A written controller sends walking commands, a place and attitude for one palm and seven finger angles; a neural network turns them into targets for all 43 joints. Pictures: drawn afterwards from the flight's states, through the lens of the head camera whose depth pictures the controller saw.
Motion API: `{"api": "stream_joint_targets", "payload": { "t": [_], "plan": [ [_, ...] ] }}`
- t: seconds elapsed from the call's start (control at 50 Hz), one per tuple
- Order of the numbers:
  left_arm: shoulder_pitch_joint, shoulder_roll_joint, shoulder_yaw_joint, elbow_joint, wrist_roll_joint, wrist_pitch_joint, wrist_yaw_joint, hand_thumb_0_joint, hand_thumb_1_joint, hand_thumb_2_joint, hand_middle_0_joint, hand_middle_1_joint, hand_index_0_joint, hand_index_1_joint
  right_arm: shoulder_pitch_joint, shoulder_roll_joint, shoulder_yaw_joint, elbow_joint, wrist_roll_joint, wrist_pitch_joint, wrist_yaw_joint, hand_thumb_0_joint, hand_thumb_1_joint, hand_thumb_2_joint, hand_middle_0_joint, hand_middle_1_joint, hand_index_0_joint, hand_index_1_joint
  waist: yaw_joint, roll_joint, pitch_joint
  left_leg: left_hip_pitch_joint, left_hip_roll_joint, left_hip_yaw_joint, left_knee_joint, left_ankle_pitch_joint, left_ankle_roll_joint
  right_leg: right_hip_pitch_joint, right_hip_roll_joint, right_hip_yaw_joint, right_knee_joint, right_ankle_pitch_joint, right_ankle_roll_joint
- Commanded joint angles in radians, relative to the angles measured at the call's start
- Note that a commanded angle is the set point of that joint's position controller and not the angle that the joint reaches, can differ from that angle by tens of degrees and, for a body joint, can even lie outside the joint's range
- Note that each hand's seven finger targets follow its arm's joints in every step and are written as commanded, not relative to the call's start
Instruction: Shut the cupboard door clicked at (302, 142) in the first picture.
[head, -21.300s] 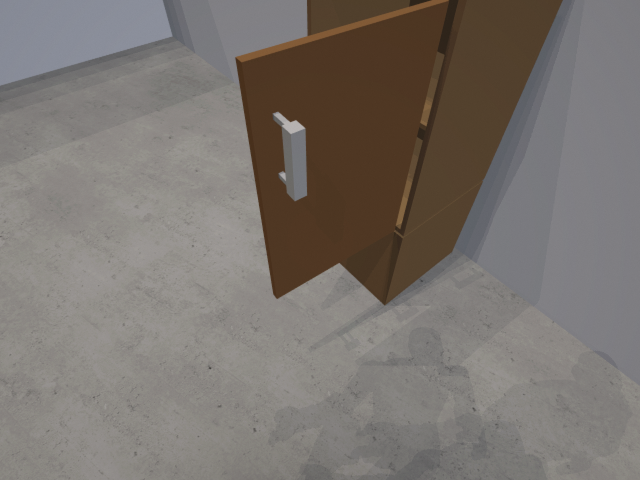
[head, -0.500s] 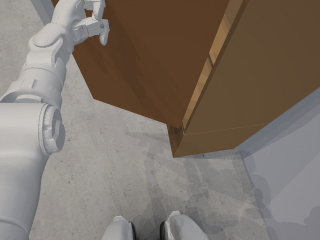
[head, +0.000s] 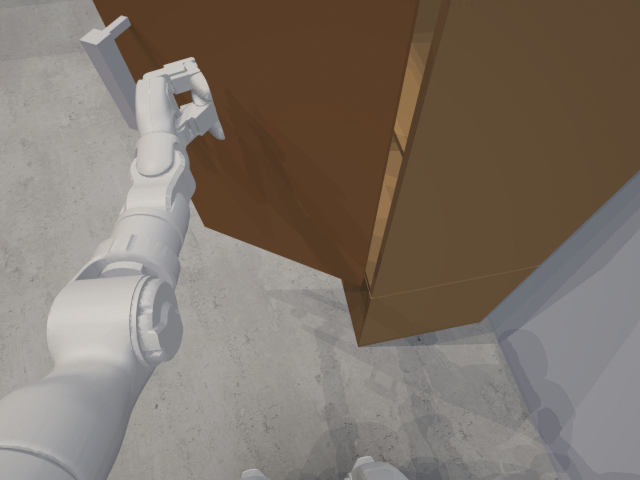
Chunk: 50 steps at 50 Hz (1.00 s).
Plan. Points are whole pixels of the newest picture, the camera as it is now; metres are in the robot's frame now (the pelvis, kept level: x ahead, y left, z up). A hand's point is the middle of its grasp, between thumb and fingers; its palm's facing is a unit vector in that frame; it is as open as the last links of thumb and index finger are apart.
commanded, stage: pull the fist back off the door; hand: left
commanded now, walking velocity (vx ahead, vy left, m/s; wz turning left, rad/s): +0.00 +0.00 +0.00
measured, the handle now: (131, 76) +0.63 +0.17 +0.13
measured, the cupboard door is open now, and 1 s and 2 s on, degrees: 55 55 55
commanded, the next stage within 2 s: draw the hand back to the body in 0.42 s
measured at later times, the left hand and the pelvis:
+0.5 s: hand (211, 154) +0.46 +0.06 +0.14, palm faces -0.02 -1.00 -0.07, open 3.1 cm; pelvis -0.02 +0.01 +0.01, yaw +2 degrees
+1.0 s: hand (104, 229) +0.36 +0.15 +0.17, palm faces +0.02 -1.00 -0.02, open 3.1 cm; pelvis -0.01 +0.01 +0.02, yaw +1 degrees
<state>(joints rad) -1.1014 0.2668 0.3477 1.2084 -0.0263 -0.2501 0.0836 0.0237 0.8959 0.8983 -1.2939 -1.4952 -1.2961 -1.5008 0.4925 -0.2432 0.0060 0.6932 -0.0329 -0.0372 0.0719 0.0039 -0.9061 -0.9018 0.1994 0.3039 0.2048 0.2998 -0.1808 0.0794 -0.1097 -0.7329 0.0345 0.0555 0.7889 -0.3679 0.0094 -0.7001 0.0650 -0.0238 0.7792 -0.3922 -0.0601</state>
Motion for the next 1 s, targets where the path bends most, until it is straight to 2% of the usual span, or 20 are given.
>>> {"api": "stream_joint_targets", "payload": {
  "t": [0.0, 0.06, 0.08, 0.14, 0.2, 0.22, 0.3, 0.34, 0.4, 0.46, 0.52, 0.54, 0.6, 0.64, 0.68, 0.74, 0.82, 0.88, 0.94, 0.98],
  "plan": [
    [-0.356, 0.184, -0.042, -0.219, 0.006, -0.122, -0.003, 0.000, 0.900, 0.900, -1.300, -1.500, -1.300, -1.500, 0.121, -0.165, -0.072, -0.052, 0.014, -0.026, -0.009, 0.000, -0.900, -0.900, 0.200, 0.300, 0.200, 0.300, 0.028, -0.122, -0.411, 0.256, -0.053, -0.039, -0.029, 0.337, 0.033, 0.282, -0.019, 0.048, -0.100, 0.583, 0.070],
    [-0.239, 0.090, -0.118, -0.164, -0.006, -0.062, -0.033, 0.000, 0.900, 0.900, -1.300, -1.500, -1.300, -1.500, 0.095, -0.169, -0.074, -0.064, 0.028, -0.008, -0.005, 0.000, -0.900, -0.900, 0.200, 0.300, 0.200, 0.300, 0.028, -0.163, -0.312, 0.236, -0.057, -0.027, -0.059, 0.278, 0.035, 0.272, -0.026, 0.050, -0.137, 0.542, 0.079],
    [-0.219, 0.059, -0.134, -0.179, -0.020, -0.049, -0.043, 0.000, 0.900, 0.900, -1.300, -1.500, -1.300, -1.500, 0.083, -0.168, -0.078, -0.067, 0.033, -0.003, -0.006, 0.000, -0.900, -0.900, 0.200, 0.300, 0.200, 0.300, 0.041, -0.134, -0.311, 0.266, -0.060, -0.025, -0.064, 0.287, 0.033, 0.274, -0.026, 0.046, -0.141, 0.537, 0.075],
    [-0.279, -0.004, -0.180, -0.272, -0.073, -0.043, -0.051, 0.000, 0.900, 0.900, -1.300, -1.500, -1.300, -1.500, 0.034, -0.161, -0.074, -0.079, 0.044, -0.005, -0.017, 0.000, -0.900, -0.900, 0.200, 0.300, 0.200, 0.300, 0.030, -0.131, -0.283, 0.311, -0.058, -0.030, -0.074, 0.250, 0.033, 0.240, -0.026, 0.042, -0.171, 0.461, 0.069],
    [-0.367, 0.014, -0.175, -0.429, -0.095, -0.109, -0.021, 0.000, 0.900, 0.900, -1.300, -1.500, -1.300, -1.500, -0.004, -0.157, -0.076, -0.074, 0.047, -0.023, -0.032, 0.000, -0.900, -0.900, 0.200, 0.300, 0.200, 0.300, 0.036, -0.080, -0.345, 0.382, -0.056, -0.042, -0.071, 0.249, 0.032, 0.242, -0.026, 0.041, -0.163, 0.428, 0.061],
    [-0.434, 0.003, -0.204, -0.477, -0.089, -0.138, -0.008, 0.000, 0.900, 0.900, -1.300, -1.500, -1.300, -1.500, -0.014, -0.152, -0.075, -0.066, 0.046, -0.032, -0.036, 0.000, -0.900, -0.900, 0.200, 0.300, 0.200, 0.300, 0.019, -0.072, -0.356, 0.404, -0.053, -0.047, -0.068, 0.246, 0.031, 0.227, -0.025, 0.038, -0.157, 0.413, 0.060],
    [-0.417, 0.027, -0.210, -0.555, -0.040, -0.211, 0.036, 0.000, 0.900, 0.900, -1.300, -1.500, -1.300, -1.500, -0.043, -0.144, -0.079, -0.041, 0.040, -0.057, -0.040, 0.000, -0.900, -0.900, 0.200, 0.300, 0.200, 0.300, 0.040, -0.010, -0.459, 0.491, -0.045, -0.066, -0.046, 0.317, 0.023, 0.206, -0.025, 0.028, -0.103, 0.435, 0.053],
    [-0.371, -0.005, -0.243, -0.488, -0.021, -0.191, 0.042, 0.000, 0.900, 0.900, -1.300, -1.500, -1.300, -1.500, -0.051, -0.142, -0.075, -0.033, 0.042, -0.058, -0.038, 0.000, -0.900, -0.900, 0.200, 0.300, 0.200, 0.300, 0.032, -0.047, -0.423, 0.480, -0.039, -0.072, -0.054, 0.303, 0.020, 0.179, -0.025, 0.014, -0.100, 0.402, 0.054],
    [-0.325, 0.000, -0.241, -0.298, -0.013, -0.098, 0.043, 0.000, 0.900, 0.900, -1.300, -1.500, -1.300, -1.500, -0.051, -0.153, -0.066, -0.027, 0.052, -0.037, -0.043, 0.000, -0.900, -0.900, 0.200, 0.300, 0.200, 0.300, 0.011, -0.121, -0.289, 0.381, -0.041, -0.065, -0.086, 0.204, 0.023, 0.157, -0.031, 0.019, -0.142, 0.328, 0.064],
    [-0.348, -0.008, -0.222, -0.196, -0.048, -0.017, 0.044, 0.000, 0.900, 0.900, -1.300, -1.500, -1.300, -1.500, -0.057, -0.161, -0.056, -0.042, 0.056, -0.022, -0.052, 0.000, -0.900, -0.900, 0.200, 0.300, 0.200, 0.300, 0.009, -0.163, -0.223, 0.319, -0.046, -0.067, -0.109, 0.149, 0.024, 0.167, -0.031, 0.021, -0.170, 0.282, 0.060],
    [-0.383, 0.005, -0.164, -0.227, -0.096, -0.034, 0.043, 0.000, 0.900, 0.900, -1.300, -1.500, -1.300, -1.500, -0.062, -0.159, -0.051, -0.060, 0.049, -0.030, -0.055, 0.000, -0.900, -0.900, 0.200, 0.300, 0.200, 0.300, 0.028, -0.168, -0.290, 0.332, -0.049, -0.068, -0.100, 0.196, 0.022, 0.209, -0.030, 0.021, -0.155, 0.329, 0.055],
    [-0.360, 0.031, -0.135, -0.273, -0.097, -0.065, 0.041, 0.000, 0.900, 0.900, -1.300, -1.500, -1.300, -1.500, -0.063, -0.158, -0.052, -0.068, 0.043, -0.036, -0.052, 0.000, -0.900, -0.900, 0.200, 0.300, 0.200, 0.300, 0.050, -0.148, -0.344, 0.353, -0.050, -0.065, -0.096, 0.232, 0.020, 0.239, -0.031, 0.022, -0.140, 0.364, 0.051],
    [-0.159, 0.095, -0.082, -0.436, -0.066, -0.167, 0.028, 0.000, 0.900, 0.900, -1.300, -1.500, -1.300, -1.500, -0.068, -0.150, -0.054, -0.104, 0.032, -0.049, -0.038, 0.000, -0.900, -0.900, 0.200, 0.300, 0.200, 0.300, 0.131, -0.076, -0.492, 0.431, -0.046, -0.057, -0.085, 0.388, 0.015, 0.325, -0.030, 0.017, -0.084, 0.495, 0.039],
    [-0.025, 0.110, -0.093, -0.543, -0.031, -0.191, 0.012, 0.000, 0.900, 0.900, -1.300, -1.500, -1.300, -1.500, -0.071, -0.145, -0.059, -0.122, 0.032, -0.049, -0.028, 0.000, -0.900, -0.900, 0.200, 0.300, 0.200, 0.300, 0.155, -0.068, -0.510, 0.441, -0.042, -0.045, -0.080, 0.442, 0.017, 0.352, -0.030, 0.019, -0.074, 0.545, 0.039],
    [0.143, 0.088, -0.123, -0.584, -0.020, -0.149, -0.017, 0.000, 0.900, 0.900, -1.300, -1.500, -1.300, -1.500, -0.079, -0.144, -0.066, -0.140, 0.042, -0.037, -0.022, 0.000, -0.900, -0.900, 0.200, 0.300, 0.200, 0.300, 0.165, -0.113, -0.458, 0.423, -0.039, -0.032, -0.099, 0.447, 0.024, 0.391, -0.029, 0.020, -0.093, 0.577, 0.044],
    [0.183, 0.055, -0.169, -0.729, -0.081, -0.031, -0.072, 0.000, 0.900, 0.900, -1.300, -1.500, -1.300, -1.500, -0.138, -0.146, -0.069, -0.176, 0.076, -0.017, -0.039, 0.000, -0.900, -0.900, 0.200, 0.300, 0.200, 0.300, 0.144, -0.200, -0.328, 0.398, -0.039, -0.009, -0.150, 0.339, 0.036, 0.431, -0.031, 0.030, -0.174, 0.545, 0.067],
    [0.140, 0.034, -0.199, -1.018, -0.174, 0.052, -0.112, 0.000, 0.900, 0.900, -1.300, -1.500, -1.300, -1.500, -0.230, -0.131, -0.058, -0.196, 0.098, -0.032, -0.081, 0.000, -0.900, -0.900, 0.200, 0.300, 0.200, 0.300, 0.148, -0.117, -0.296, 0.504, -0.038, -0.013, -0.185, 0.312, 0.045, 0.449, -0.031, 0.031, -0.235, 0.481, 0.067],
    [0.217, 0.056, -0.217, -1.141, -0.167, 0.050, -0.122, 0.000, 0.900, 0.900, -1.300, -1.500, -1.300, -1.500, -0.265, -0.124, -0.048, -0.190, 0.098, -0.055, -0.104, 0.000, -0.900, -0.900, 0.200, 0.300, 0.200, 0.300, 0.149, -0.077, -0.246, 0.552, -0.034, -0.030, -0.204, 0.295, 0.047, 0.430, -0.031, 0.023, -0.250, 0.414, 0.060],
    [0.399, 0.023, -0.251, -1.131, -0.155, 0.089, -0.141, 0.000, 0.900, 0.900, -1.273, -1.470, -1.273, -1.470, -0.310, -0.115, -0.031, -0.189, 0.106, -0.069, -0.101, 0.000, -0.900, -0.900, 0.200, 0.300, 0.200, 0.300, 0.171, -0.011, -0.178, 0.562, -0.034, -0.041, -0.234, 0.264, 0.036, 0.393, -0.037, 0.011, -0.255, 0.352, 0.050],
    [0.525, 0.027, -0.238, -1.082, -0.166, 0.159, -0.158, 0.000, 0.900, 0.900, -1.217, -1.410, -1.217, -1.410, -0.331, -0.121, -0.024, -0.197, 0.113, -0.060, -0.102, 0.000, -0.900, -0.900, 0.200, 0.300, 0.200, 0.300, 0.184, -0.059, -0.114, 0.538, -0.036, -0.049, -0.254, 0.219, 0.034, 0.398, -0.038, 0.006, -0.276, 0.299, 0.050]
  ]
}}
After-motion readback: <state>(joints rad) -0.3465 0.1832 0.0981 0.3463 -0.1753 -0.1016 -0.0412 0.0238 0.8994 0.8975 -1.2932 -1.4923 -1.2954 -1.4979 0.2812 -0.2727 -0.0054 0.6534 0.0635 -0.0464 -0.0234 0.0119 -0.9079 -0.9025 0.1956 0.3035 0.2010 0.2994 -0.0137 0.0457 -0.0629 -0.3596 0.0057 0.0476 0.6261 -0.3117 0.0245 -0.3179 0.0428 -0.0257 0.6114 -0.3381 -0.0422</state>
